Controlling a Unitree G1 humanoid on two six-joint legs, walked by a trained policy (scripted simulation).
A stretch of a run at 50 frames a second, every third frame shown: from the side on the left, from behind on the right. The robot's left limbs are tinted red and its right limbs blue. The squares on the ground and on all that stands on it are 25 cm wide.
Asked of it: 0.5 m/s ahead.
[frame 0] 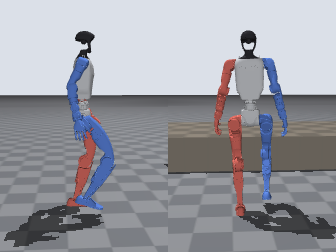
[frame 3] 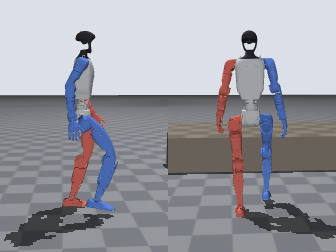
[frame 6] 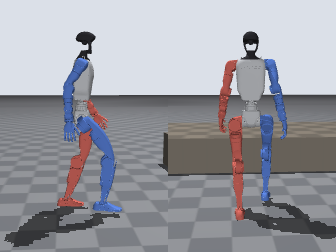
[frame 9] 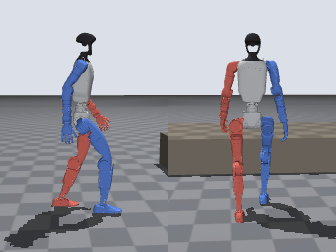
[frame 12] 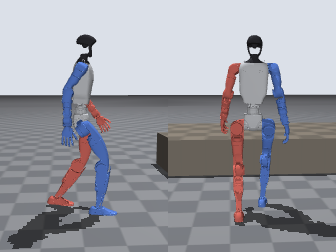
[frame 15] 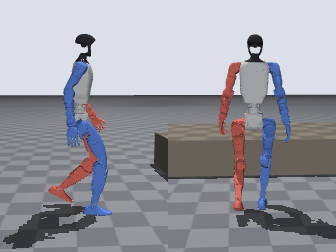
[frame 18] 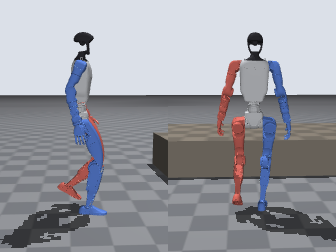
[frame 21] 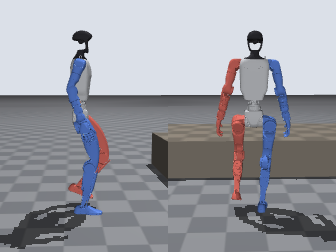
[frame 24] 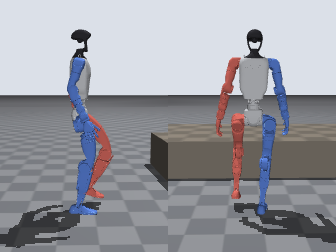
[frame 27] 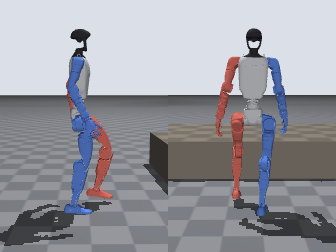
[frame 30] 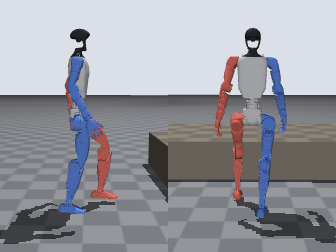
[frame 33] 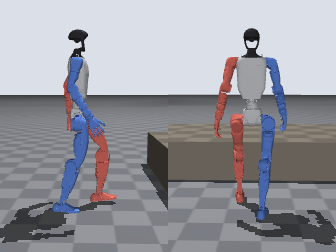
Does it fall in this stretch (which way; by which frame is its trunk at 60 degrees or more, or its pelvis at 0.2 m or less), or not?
no
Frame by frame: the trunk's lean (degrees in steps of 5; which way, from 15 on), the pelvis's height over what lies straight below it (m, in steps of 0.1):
0: 0, 0.8
3: 5, 0.8
6: 5, 0.8
9: 5, 0.8
12: 5, 0.8
15: 5, 0.8
18: 5, 0.8
21: 0, 0.8
24: 0, 0.8
27: 0, 0.8
30: 0, 0.8
33: 0, 0.8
